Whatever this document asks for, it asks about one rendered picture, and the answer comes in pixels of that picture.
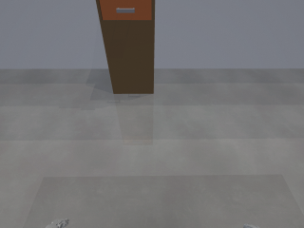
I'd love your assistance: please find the handle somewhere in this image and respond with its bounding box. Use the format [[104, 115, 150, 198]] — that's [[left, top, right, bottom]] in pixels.
[[116, 8, 135, 13]]

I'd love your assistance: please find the drawer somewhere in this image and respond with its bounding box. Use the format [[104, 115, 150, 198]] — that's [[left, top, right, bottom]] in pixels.
[[99, 0, 152, 20]]

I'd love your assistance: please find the cabinet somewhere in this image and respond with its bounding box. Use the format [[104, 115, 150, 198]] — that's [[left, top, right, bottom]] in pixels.
[[96, 0, 155, 94]]

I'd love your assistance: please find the robot left hand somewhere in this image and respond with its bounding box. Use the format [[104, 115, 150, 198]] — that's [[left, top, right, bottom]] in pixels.
[[46, 218, 69, 228]]

